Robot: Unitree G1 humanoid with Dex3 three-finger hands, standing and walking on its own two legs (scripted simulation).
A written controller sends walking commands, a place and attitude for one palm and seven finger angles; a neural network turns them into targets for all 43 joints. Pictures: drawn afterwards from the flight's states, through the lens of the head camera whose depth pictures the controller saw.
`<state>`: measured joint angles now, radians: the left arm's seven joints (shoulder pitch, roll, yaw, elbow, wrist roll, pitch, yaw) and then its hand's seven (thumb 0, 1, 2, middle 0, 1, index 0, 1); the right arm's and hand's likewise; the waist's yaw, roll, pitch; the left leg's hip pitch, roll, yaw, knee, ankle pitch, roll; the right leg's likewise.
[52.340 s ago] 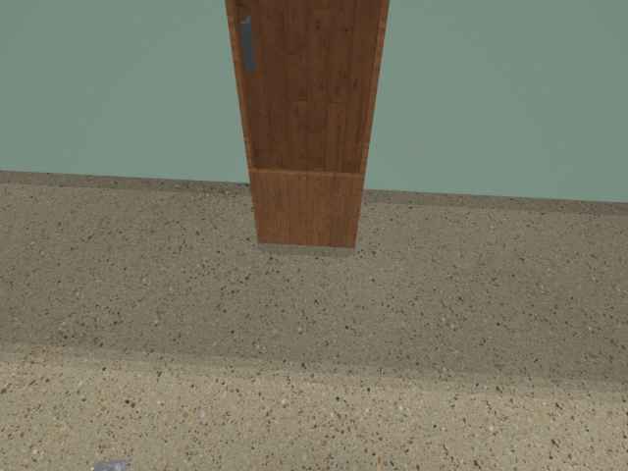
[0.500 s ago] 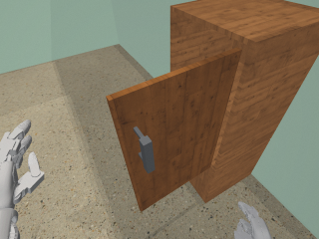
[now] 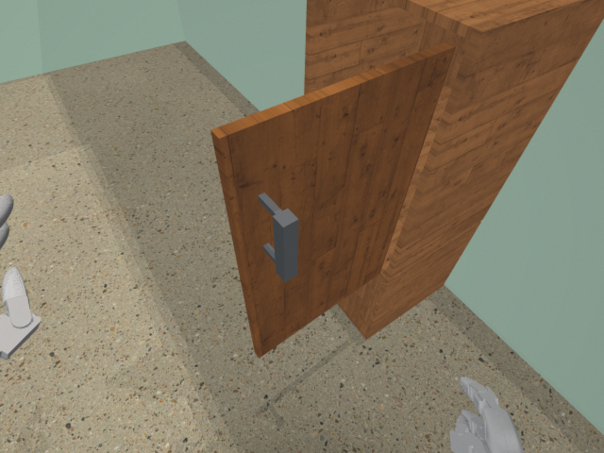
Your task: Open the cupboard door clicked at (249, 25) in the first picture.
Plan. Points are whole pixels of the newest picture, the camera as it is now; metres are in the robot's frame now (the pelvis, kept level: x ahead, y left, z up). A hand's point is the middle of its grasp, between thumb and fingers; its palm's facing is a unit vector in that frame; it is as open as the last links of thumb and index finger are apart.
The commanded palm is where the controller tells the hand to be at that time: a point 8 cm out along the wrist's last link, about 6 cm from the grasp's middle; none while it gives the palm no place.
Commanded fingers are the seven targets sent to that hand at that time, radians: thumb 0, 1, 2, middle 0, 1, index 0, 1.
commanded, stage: step back with the hand held close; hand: left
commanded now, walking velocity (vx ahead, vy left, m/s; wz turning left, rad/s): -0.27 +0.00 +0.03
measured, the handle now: (276, 237) +0.37 +0.06 +0.09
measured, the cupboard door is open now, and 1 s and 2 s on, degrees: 93 93 93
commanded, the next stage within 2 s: stop stepping back and stand still in 0.66 s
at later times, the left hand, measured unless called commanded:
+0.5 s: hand out of the picture +0.16 +0.27 +0.16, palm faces +0.43 -0.76 -0.48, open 7.4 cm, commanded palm +0.09 +0.30 +0.18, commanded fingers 0.00 0.90 0.90 -0.20 -0.30 -0.20 -0.30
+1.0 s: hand out of the picture +0.02 +0.24 +0.14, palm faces +0.40 -0.79 -0.46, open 7.4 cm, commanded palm -0.06 +0.29 +0.18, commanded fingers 0.00 0.90 0.90 -0.20 -0.30 -0.20 -0.30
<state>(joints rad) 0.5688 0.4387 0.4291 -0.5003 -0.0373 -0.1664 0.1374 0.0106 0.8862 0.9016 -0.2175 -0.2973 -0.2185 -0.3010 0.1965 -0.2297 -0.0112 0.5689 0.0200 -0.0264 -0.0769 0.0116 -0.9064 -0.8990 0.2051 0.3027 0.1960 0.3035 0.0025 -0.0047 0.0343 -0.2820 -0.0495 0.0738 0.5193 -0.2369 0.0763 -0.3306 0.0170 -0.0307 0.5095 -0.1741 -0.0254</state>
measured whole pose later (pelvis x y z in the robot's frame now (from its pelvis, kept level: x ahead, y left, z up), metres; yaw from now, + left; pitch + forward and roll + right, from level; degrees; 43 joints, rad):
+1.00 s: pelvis -0.18 -0.02 +0.00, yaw +4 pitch +4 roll -1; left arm 0.57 0.40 0.38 -0.56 -0.02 -0.13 0.17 0.01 0.89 0.90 -0.22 -0.30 -0.22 -0.30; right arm 0.19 -0.25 -0.02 0.58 0.01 -0.06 -0.09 0.01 -0.91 -0.90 0.20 0.30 0.20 0.30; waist -0.04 -0.05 0.01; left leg -0.16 0.02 0.01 0.44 -0.35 0.00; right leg -0.36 0.01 -0.06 0.50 -0.20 -0.02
